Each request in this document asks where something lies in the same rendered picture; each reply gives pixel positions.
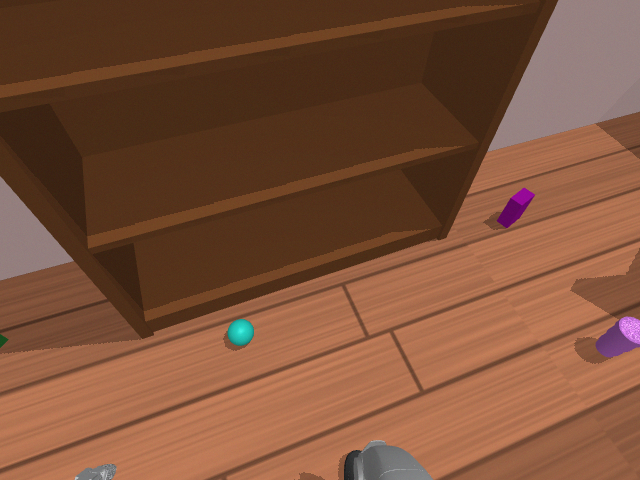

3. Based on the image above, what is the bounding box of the right robot foot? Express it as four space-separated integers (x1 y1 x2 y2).
344 450 361 480

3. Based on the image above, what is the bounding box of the left robot hand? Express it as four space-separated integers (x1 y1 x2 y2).
75 464 116 480

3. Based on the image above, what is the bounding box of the bookshelf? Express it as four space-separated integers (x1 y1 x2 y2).
0 0 558 339

